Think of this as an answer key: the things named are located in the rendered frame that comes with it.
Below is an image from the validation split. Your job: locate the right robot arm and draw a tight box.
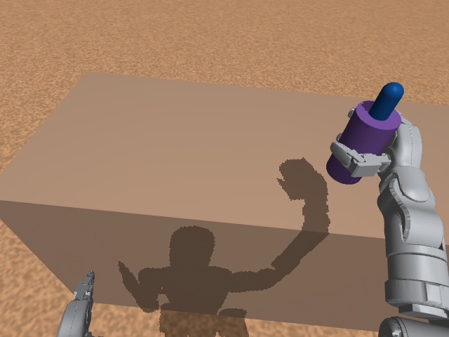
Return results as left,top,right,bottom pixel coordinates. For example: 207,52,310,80
377,166,449,337

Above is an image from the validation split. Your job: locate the right robot hand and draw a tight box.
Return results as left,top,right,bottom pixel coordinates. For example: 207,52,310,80
330,107,422,179

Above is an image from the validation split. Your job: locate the left robot hand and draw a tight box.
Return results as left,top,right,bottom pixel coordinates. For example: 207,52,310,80
56,271,103,337

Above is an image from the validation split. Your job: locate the bottle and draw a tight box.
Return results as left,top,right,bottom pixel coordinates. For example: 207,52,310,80
326,82,404,185

